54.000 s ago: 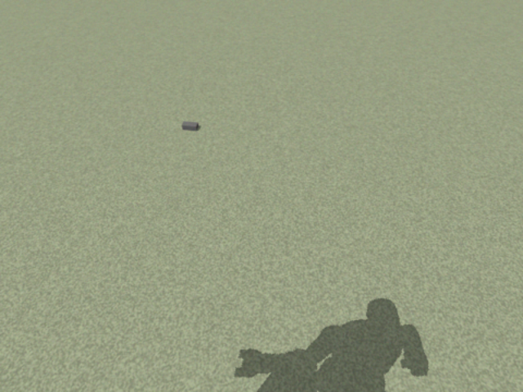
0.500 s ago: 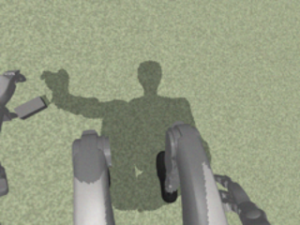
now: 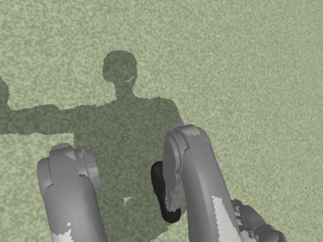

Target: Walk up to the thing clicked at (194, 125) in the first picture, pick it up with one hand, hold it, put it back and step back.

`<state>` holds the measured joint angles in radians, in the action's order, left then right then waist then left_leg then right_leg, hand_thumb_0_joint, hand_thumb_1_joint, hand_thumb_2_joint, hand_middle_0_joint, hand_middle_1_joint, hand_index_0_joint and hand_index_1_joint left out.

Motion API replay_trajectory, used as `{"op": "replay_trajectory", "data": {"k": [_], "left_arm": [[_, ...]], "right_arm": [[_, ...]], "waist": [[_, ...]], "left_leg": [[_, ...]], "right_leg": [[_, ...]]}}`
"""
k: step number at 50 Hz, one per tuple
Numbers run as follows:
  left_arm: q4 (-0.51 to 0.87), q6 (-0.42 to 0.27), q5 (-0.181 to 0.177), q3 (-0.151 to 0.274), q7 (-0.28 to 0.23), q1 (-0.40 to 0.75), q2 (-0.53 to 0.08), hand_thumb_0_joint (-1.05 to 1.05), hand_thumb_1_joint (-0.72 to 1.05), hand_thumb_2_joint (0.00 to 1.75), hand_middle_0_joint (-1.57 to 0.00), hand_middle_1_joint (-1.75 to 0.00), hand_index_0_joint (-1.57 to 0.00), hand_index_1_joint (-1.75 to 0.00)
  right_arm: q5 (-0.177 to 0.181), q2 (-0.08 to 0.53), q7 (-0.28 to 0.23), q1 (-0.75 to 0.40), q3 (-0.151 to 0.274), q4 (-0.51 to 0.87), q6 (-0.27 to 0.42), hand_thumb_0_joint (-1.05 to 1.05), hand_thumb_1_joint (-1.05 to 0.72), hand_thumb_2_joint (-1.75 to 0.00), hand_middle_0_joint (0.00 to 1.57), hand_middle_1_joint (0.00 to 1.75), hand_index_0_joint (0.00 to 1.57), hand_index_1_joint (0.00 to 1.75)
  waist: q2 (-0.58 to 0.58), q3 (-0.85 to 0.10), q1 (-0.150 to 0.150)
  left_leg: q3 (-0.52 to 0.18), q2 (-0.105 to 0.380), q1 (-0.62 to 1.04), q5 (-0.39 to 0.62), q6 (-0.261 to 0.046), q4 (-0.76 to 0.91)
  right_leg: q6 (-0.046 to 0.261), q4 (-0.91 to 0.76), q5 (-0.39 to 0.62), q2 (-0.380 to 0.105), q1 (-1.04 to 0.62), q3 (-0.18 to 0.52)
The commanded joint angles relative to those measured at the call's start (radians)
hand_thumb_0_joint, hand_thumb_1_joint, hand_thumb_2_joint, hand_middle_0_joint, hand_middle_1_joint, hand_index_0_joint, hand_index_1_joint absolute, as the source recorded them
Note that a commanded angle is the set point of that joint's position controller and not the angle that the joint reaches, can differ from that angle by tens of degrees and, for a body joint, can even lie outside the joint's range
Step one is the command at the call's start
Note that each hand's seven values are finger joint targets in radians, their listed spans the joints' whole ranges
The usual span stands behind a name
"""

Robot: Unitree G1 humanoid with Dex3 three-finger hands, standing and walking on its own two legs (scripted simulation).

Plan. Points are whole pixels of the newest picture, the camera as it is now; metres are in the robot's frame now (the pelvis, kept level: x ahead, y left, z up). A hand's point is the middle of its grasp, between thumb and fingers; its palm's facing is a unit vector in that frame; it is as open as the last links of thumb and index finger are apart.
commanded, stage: rest palm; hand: left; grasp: from above
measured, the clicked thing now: out of the picture +0.39 +0.41 -0.28
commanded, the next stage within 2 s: withdraw in 0.20 s
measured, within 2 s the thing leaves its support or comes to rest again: neither
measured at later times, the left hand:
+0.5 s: hand out of the picture +0.40 +0.40 -0.14, palm faces -0.23 -0.11 -0.97, open 8.6 cm
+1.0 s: hand out of the picture +0.36 +0.39 -0.07, palm faces -0.45 -0.15 -0.88, open 7.4 cm
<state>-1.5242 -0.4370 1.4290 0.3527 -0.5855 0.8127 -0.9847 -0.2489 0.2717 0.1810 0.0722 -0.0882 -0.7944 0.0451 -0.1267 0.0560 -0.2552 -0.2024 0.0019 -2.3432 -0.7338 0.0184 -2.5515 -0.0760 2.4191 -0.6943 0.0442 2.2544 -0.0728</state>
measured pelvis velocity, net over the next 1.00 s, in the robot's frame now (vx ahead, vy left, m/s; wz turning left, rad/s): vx -0.02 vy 0.00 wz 0.05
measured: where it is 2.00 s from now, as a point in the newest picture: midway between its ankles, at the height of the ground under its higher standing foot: (130, 217)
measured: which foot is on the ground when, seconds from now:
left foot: down 0.00-1.00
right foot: down 0.00-1.00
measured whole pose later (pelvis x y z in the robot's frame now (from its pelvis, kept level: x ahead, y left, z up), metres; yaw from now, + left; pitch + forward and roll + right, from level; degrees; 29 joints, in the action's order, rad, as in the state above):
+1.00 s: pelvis -0.02 +0.00 +0.06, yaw +3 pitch +31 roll -10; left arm -1.18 -0.56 1.24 0.23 -0.18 0.74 -0.89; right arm -0.11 0.32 0.12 0.09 -0.05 -0.72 -0.06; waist -0.03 -0.05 -0.14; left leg -0.15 -0.01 -2.22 -0.67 -0.01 -2.34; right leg -0.06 2.23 -0.67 0.01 2.11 -0.05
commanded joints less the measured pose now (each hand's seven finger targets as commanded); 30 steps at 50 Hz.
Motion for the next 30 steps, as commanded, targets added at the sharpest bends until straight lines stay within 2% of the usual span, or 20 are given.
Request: {"op": "replay_trajectory", "data": {"k": [1, 3, 5, 6, 7, 8, 10, 11, 12, 13, 15, 16, 18, 20, 22, 23, 25, 26, 28, 30], "left_arm": [[0.234, 0.07, -0.089, 0.044, -0.05, 0.185, -0.349, 0.0, -0.08, 0.59, -0.52, -0.42, -0.48, -0.47], [0.147, 0.09, -0.1, -0.031, -0.009, 0.232, -0.262, 0.0, -0.1, 0.6, -0.52, -0.45, -0.47, -0.49], [0.048, 0.101, -0.112, -0.106, 0.044, 0.207, -0.184, 0.0, -0.11, 0.62, -0.49, -0.48, -0.46, -0.51], [0.036, 0.1, -0.117, -0.102, 0.064, 0.182, -0.194, 0.0, -0.12, 0.62, -0.48, -0.49, -0.45, -0.52], [0.02, 0.099, -0.106, -0.085, 0.079, 0.171, -0.244, 0.0, -0.12, 0.63, -0.47, -0.5, -0.44, -0.53], [0.0, 0.093, -0.109, -0.063, 0.089, 0.155, -0.251, 0.0, -0.04, 0.71, -0.39, -0.42, -0.36, -0.45], [0.031, 0.06, -0.128, -0.101, 0.109, 0.197, -0.201, 0.0, 0.12, 0.87, -0.23, -0.3, -0.2, -0.3], [0.067, 0.037, -0.14, -0.12, 0.116, 0.246, -0.189, 0.0, 0.2, 0.9, -0.2, -0.3, -0.2, -0.3], [0.094, 0.015, -0.148, -0.114, 0.118, 0.262, -0.201, 0.0, 0.28, 0.9, -0.2, -0.3, -0.2, -0.3], [0.123, -0.007, -0.158, -0.088, 0.114, 0.276, -0.239, 0.0, 0.36, 0.9, -0.2, -0.3, -0.2, -0.3], [0.226, -0.041, -0.148, -0.04, 0.096, 0.275, -0.317, 0.0, 0.52, 0.9, -0.2, -0.3, -0.2, -0.3], [0.271, -0.046, -0.129, -0.017, 0.085, 0.245, -0.355, 0.0, 0.6, 0.9, -0.2, -0.3, -0.2, -0.3], [0.371, -0.035, -0.117, 0.019, 0.058, 0.187, -0.378, 0.0, 0.76, 0.9, -0.2, -0.3, -0.2, -0.3], [0.524, -0.006, -0.129, 0.067, 0.038, 0.174, -0.41, 0.0, 0.9, 0.9, -0.2, -0.3, -0.2, -0.3], [0.676, 0.047, -0.172, 0.082, 0.041, 0.165, -0.402, 0.0, 0.9, 0.9, -0.2, -0.3, -0.2, -0.3], [0.687, 0.079, -0.2, 0.063, 0.052, 0.172, -0.365, 0.0, 0.9, 0.9, -0.2, -0.3, -0.2, -0.3], [0.592, 0.152, -0.228, -0.053, 0.106, 0.114, -0.198, 0.0, 0.9, 0.9, -0.2, -0.3, -0.2, -0.3], [0.582, 0.178, -0.23, -0.08, 0.138, 0.138, -0.172, 0.0, 0.9, 0.9, -0.2, -0.3, -0.2, -0.3], [0.521, 0.23, -0.238, -0.108, 0.217, 0.112, -0.155, 0.0, 0.9, 0.9, -0.2, -0.3, -0.2, -0.3], [0.553, 0.256, -0.253, -0.15, 0.317, 0.11, -0.114, 0.0, 0.9, 0.9, -0.2, -0.3, -0.2, -0.3]], "right_arm": [[0.011, 0.286, -0.012, 0.114, 0.114, 0.023, 0.014, 0.0, -0.89, -0.9, 0.2, 0.3, 0.2, 0.3], [0.019, 0.284, -0.006, 0.151, 0.106, -0.001, 0.022, 0.0, -0.9, -0.9, 0.2, 0.3, 0.2, 0.3], [0.018, 0.291, -0.005, 0.176, 0.098, -0.012, 0.025, 0.0, -0.9, -0.9, 0.2, 0.3, 0.2, 0.3], [0.018, 0.305, -0.009, 0.161, 0.104, 0.009, 0.025, 0.0, -0.9, -0.9, 0.2, 0.3, 0.2, 0.3], [0.016, 0.316, -0.011, 0.17, 0.102, -0.001, 0.021, 0.0, -0.89, -0.9, 0.2, 0.3, 0.2, 0.3], [0.012, 0.303, -0.008, 0.188, 0.084, -0.005, 0.013, 0.0, -0.9, -0.9, 0.2, 0.3, 0.2, 0.3], [0.008, 0.31, -0.001, 0.168, 0.082, 0.011, 0.007, 0.0, -0.9, -0.9, 0.2, 0.3, 0.2, 0.3], [0.014, 0.319, 0.001, 0.152, 0.089, 0.026, 0.011, 0.0, -0.9, -0.9, 0.2, 0.3, 0.2, 0.3], [0.011, 0.31, 0.003, 0.15, 0.077, 0.033, 0.013, 0.0, -0.9, -0.9, 0.2, 0.3, 0.2, 0.3], [0.015, 0.306, 0.0, 0.136, 0.067, 0.036, 0.012, 0.0, -0.9, -0.9, 0.2, 0.3, 0.2, 0.3], [0.021, 0.306, -0.007, 0.123, 0.067, 0.046, 0.008, 0.0, -0.9, -0.9, 0.2, 0.3, 0.2, 0.3], [0.026, 0.318, -0.012, 0.111, 0.086, 0.055, 0.004, 0.0, -0.9, -0.9, 0.2, 0.3, 0.2, 0.3], [0.033, 0.312, -0.012, 0.091, 0.11, 0.073, -0.005, 0.0, -0.9, -0.9, 0.2, 0.3, 0.2, 0.3], [0.051, 0.301, -0.016, 0.07, 0.135, 0.099, -0.014, 0.0, -0.9, -0.9, 0.2, 0.3, 0.2, 0.3], [0.079, 0.282, -0.021, 0.054, 0.158, 0.128, -0.025, 0.0, -0.9, -0.9, 0.2, 0.3, 0.2, 0.3], [0.094, 0.27, -0.022, 0.049, 0.166, 0.132, -0.03, 0.0, -0.9, -0.9, 0.2, 0.3, 0.2, 0.3], [0.115, 0.245, -0.026, 0.074, 0.168, 0.121, -0.033, 0.0, -0.9, -0.9, 0.2, 0.3, 0.2, 0.3], [0.125, 0.252, -0.033, 0.114, 0.175, 0.107, -0.035, 0.0, -0.9, -0.9, 0.2, 0.3, 0.2, 0.3], [0.142, 0.256, -0.041, 0.169, 0.185, 0.093, -0.046, 0.0, -0.9, -0.9, 0.2, 0.3, 0.2, 0.3], [0.153, 0.261, -0.04, 0.207, 0.201, 0.108, -0.062, 0.0, -0.9, -0.9, 0.2, 0.3, 0.2, 0.3]], "waist": [[0.61, -0.776, 0.093], [0.545, -0.691, 0.045], [0.47, -0.613, 0.008], [0.434, -0.623, 0.014], [0.42, -0.615, 0.018], [0.391, -0.615, 0.016], [0.375, -0.621, -0.003], [0.383, -0.618, -0.014], [0.397, -0.624, -0.013], [0.394, -0.64, 0.001], [0.467, -0.708, 0.032], [0.501, -0.733, 0.061], [0.575, -0.787, 0.098], [0.668, -0.866, 0.144], [0.749, -0.938, 0.188], [0.748, -0.916, 0.191], [0.629, -0.792, 0.149], [0.57, -0.765, 0.127], [0.469, -0.733, 0.129], [0.421, -0.771, 0.129]], "left_leg": [[0.153, 0.011, 0.663, 0.312, -0.013, 0.306], [0.145, 0.008, 0.571, 0.299, -0.022, 0.285], [0.129, 0.002, 0.507, 0.295, -0.031, 0.266], [0.118, 0.002, 0.506, 0.315, -0.032, 0.263], [0.111, -0.001, 0.492, 0.307, -0.036, 0.258], [0.101, -0.004, 0.501, 0.326, -0.034, 0.262], [0.091, -0.005, 0.519, 0.304, -0.035, 0.27], [0.088, -0.003, 0.526, 0.266, -0.035, 0.272], [0.088, -0.002, 0.546, 0.264, -0.035, 0.271], [0.083, 0.001, 0.547, 0.24, -0.035, 0.273], [0.087, 0.005, 0.61, 0.252, -0.03, 0.275], [0.093, 0.008, 0.635, 0.245, -0.024, 0.286], [0.11, 0.012, 0.689, 0.238, -0.007, 0.315], [0.128, 0.011, 0.755, 0.26, 0.005, 0.353], [0.144, 0.006, 0.788, 0.281, 0.011, 0.398], [0.142, 0.006, 0.753, 0.251, 0.01, 0.426], [0.15, 0.007, 0.676, 0.199, -0.009, 0.457], [0.147, 0.004, 0.653, 0.186, -0.02, 0.475], [0.139, 0.001, 0.622, 0.174, -0.039, 0.497], [0.106, -0.002, 0.644, 0.18, -0.046, 0.523]], "right_leg": [[0.098, -0.176, 0.263, 0.024, -0.254, -0.113], [0.095, -0.183, 0.281, 0.021, -0.229, -0.123], [0.091, -0.194, 0.286, 0.02, -0.213, -0.132], [0.088, -0.195, 0.302, 0.019, -0.23, -0.138], [0.09, -0.192, 0.296, 0.018, -0.244, -0.136], [0.086, -0.186, 0.306, 0.015, -0.265, -0.144], [0.08, -0.188, 0.29, 0.015, -0.276, -0.154], [0.082, -0.19, 0.262, 0.015, -0.262, -0.157], [0.075, -0.194, 0.258, 0.015, -0.274, -0.161], [0.075, -0.195, 0.234, 0.015, -0.274, -0.163], [0.075, -0.187, 0.236, 0.015, -0.286, -0.151], [0.086, -0.178, 0.221, 0.016, -0.272, -0.145], [0.093, -0.173, 0.201, 0.02, -0.267, -0.131], [0.105, -0.173, 0.209, 0.013, -0.263, -0.112], [0.12, -0.191, 0.224, 0.005, -0.269, -0.085], [0.129, -0.202, 0.205, 0.001, -0.236, -0.08], [0.123, -0.282, 0.182, 0.0, -0.213, -0.068], [0.118, -0.323, 0.184, 0.001, -0.233, -0.064], [0.108, -0.381, 0.183, 0.002, -0.287, -0.058], [0.109, -0.392, 0.182, -0.004, -0.327, -0.058]]}}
